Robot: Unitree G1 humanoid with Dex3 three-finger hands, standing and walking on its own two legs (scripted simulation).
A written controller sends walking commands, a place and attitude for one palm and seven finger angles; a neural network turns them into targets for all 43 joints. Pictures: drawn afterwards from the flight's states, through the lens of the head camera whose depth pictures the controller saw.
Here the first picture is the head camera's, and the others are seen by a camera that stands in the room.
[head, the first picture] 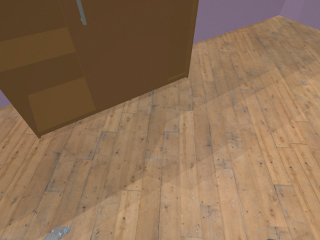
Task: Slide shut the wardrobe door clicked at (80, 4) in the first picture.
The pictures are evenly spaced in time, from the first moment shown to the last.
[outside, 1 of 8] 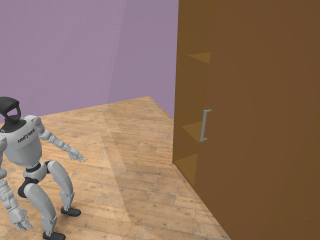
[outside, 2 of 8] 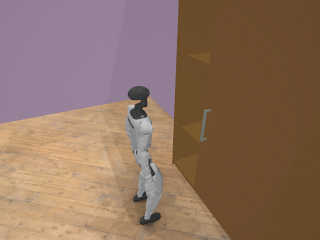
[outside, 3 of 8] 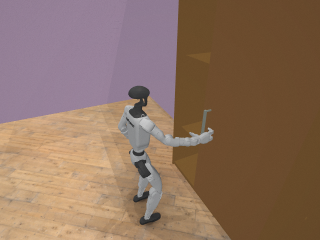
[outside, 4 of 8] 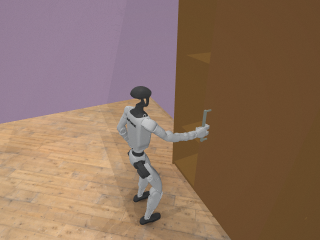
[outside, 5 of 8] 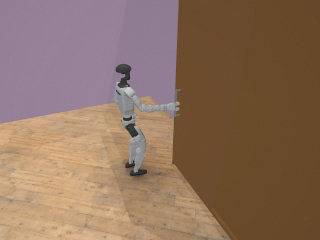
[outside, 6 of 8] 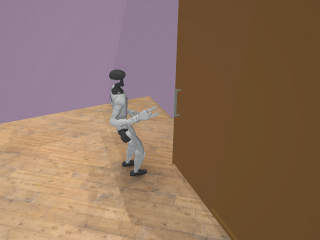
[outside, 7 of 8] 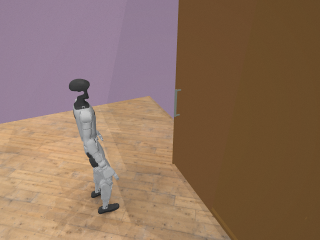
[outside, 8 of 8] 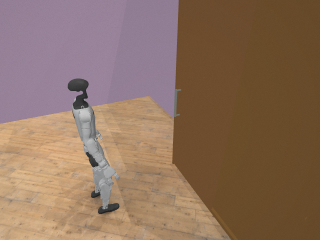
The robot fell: no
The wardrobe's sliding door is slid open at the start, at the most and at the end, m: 0.46 0.46 0.00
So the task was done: yes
